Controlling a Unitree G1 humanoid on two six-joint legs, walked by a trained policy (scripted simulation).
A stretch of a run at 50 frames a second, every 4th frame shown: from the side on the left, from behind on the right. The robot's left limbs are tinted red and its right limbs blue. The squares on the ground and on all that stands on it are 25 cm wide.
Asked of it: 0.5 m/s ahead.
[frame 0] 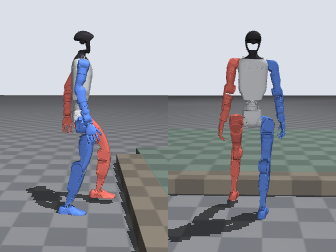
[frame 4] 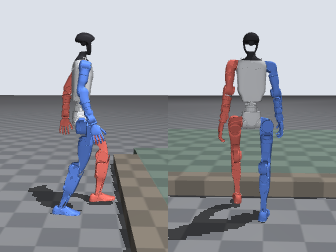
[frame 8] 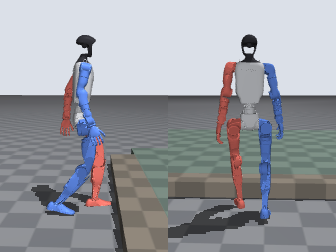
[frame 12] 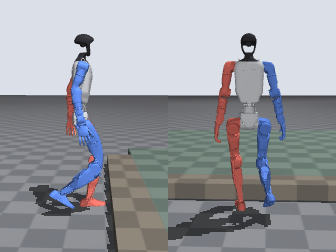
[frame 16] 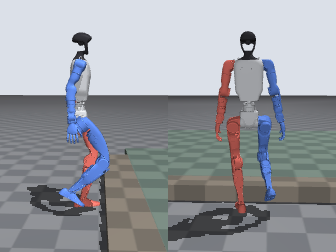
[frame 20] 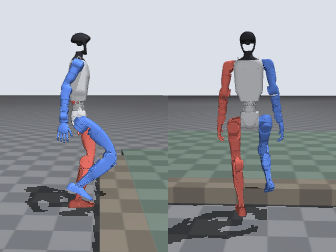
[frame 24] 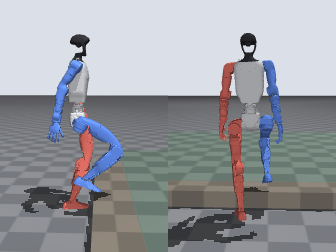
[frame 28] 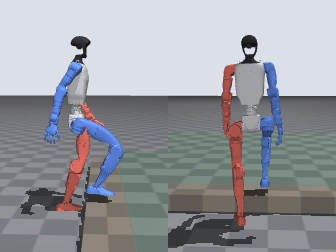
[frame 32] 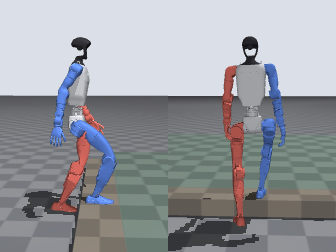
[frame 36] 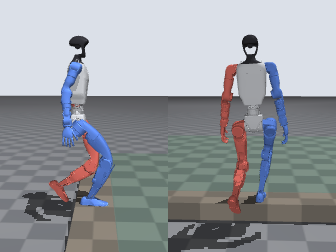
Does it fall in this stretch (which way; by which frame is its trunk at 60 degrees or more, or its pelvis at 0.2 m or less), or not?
no
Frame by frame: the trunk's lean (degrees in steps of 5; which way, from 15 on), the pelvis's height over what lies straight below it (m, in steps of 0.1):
0: 5, 0.8
4: 5, 0.8
8: 5, 0.8
12: 5, 0.8
16: 5, 0.8
20: 5, 0.8
24: 5, 0.8
28: 5, 0.8
32: 5, 0.8
36: 5, 0.7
